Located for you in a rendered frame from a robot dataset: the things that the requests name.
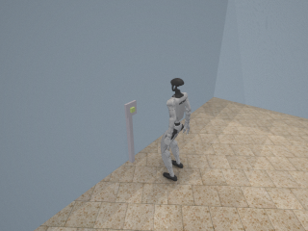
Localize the robot left foot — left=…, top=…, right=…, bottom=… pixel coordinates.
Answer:
left=163, top=172, right=178, bottom=182

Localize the panel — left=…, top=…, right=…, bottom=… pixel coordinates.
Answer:
left=124, top=100, right=137, bottom=163

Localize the left robot hand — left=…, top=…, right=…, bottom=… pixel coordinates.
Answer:
left=163, top=138, right=171, bottom=151

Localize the robot left forearm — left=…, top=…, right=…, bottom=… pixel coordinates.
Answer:
left=166, top=117, right=175, bottom=140

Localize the robot left thigh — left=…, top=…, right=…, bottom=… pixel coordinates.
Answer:
left=161, top=130, right=175, bottom=157

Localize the right robot hand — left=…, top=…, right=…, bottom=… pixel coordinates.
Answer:
left=182, top=123, right=191, bottom=135

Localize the left robot upper arm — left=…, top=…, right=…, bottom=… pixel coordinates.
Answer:
left=167, top=98, right=177, bottom=122

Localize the robot right forearm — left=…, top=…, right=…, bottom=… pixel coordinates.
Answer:
left=185, top=111, right=192, bottom=125

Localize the right robot upper arm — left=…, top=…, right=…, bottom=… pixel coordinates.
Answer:
left=182, top=92, right=192, bottom=113

